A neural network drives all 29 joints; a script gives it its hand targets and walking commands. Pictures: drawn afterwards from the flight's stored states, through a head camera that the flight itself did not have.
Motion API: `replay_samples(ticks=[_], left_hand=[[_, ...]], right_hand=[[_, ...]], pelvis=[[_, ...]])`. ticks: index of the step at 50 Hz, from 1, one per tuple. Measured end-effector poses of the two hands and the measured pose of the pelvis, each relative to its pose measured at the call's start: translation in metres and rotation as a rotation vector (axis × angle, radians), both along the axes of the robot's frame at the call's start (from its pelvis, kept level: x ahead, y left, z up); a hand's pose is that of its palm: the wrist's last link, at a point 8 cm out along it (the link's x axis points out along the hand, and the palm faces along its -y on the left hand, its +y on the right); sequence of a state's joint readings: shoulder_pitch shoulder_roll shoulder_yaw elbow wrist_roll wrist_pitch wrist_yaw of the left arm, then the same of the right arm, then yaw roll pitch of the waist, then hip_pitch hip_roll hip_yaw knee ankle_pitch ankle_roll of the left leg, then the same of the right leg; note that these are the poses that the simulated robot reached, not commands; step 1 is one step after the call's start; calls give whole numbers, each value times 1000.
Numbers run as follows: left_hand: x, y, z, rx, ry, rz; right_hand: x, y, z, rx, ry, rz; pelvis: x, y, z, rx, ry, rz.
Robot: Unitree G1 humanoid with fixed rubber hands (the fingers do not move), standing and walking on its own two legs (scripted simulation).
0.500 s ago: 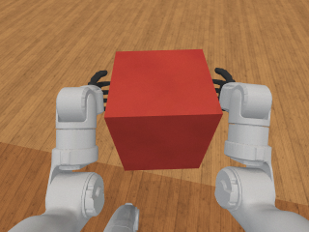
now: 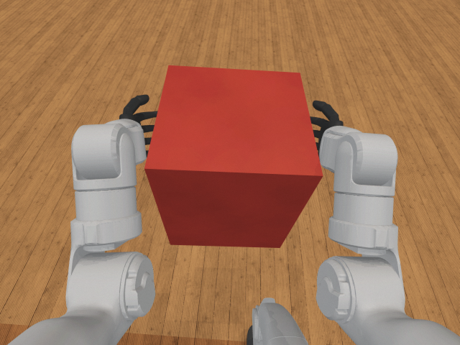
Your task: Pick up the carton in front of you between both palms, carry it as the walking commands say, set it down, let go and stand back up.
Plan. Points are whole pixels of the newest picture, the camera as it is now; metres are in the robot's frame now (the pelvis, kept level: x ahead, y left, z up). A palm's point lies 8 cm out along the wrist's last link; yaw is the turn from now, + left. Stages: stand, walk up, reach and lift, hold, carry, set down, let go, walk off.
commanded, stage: carry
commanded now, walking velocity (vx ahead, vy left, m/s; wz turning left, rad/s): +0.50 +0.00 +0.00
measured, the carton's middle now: (229, 165) +0.39 -0.02 +0.09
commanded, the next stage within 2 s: none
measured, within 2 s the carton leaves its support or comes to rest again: neither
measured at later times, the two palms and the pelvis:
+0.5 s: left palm (142, 22) +0.68 +0.15 +0.20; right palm (285, 19) +0.71 -0.15 +0.20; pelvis +0.31 -0.02 +0.02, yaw +1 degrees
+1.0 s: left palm (166, 10) +0.94 +0.13 +0.12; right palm (270, 13) +0.94 -0.17 +0.12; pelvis +0.63 -0.02 +0.02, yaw +0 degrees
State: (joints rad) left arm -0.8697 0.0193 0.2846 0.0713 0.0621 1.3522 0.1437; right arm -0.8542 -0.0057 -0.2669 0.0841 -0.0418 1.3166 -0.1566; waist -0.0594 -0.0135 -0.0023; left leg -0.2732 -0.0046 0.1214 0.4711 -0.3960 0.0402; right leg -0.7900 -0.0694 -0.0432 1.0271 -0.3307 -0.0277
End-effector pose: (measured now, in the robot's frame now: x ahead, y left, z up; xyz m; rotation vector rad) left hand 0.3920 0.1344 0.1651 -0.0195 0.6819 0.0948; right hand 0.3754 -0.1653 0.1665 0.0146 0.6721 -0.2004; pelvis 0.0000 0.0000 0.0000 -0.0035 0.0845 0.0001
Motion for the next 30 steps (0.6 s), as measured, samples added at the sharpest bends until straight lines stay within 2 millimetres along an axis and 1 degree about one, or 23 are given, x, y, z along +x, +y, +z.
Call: replay_samples(ticks=[4, 6, 8, 12, 14, 16, 20, 24, 27, 28, 30], left_hand=[[53, -5, 14, 5, -21, 21], [80, -8, 16, 19, -19, 32], [102, -10, 13, 43, 0, 46], [134, -6, 1, 67, 77, 72], [151, -3, 1, 69, 94, 83], [171, 0, 5, 66, 87, 95], [220, 6, 22, 53, 34, 108], [277, 13, 35, 39, -4, 97], [323, 20, 34, 30, -8, 76], [338, 23, 31, 28, -11, 65], [367, 26, 22, 12, 8, 47]], right_hand=[[60, -5, 13, 5, -21, 21], [92, -9, 13, 11, -20, 39], [122, -11, 8, 23, 1, 61], [172, -6, 0, 30, 77, 103], [195, -2, 2, 32, 93, 117], [218, 1, 6, 36, 86, 124], [267, 7, 23, 45, 34, 120], [318, 13, 37, 42, -4, 100], [358, 20, 39, 31, -8, 82], [370, 23, 38, 22, -10, 74], [391, 26, 31, -4, 8, 63]], pelvis=[[58, -12, -2, -1, 6, 5], [90, -20, -7, -12, -2, 7], [116, -27, -8, -24, -13, 15], [159, -35, 6, -5, -15, 16], [179, -36, 13, 1, -13, 17], [198, -37, 19, 7, -9, 16], [242, -33, 25, 7, 1, 14], [295, -21, 24, -4, 5, 13], [341, -9, 15, -10, -3, 11], [357, -4, 9, -12, -8, 7], [381, 2, 7, 4, -11, 4]])
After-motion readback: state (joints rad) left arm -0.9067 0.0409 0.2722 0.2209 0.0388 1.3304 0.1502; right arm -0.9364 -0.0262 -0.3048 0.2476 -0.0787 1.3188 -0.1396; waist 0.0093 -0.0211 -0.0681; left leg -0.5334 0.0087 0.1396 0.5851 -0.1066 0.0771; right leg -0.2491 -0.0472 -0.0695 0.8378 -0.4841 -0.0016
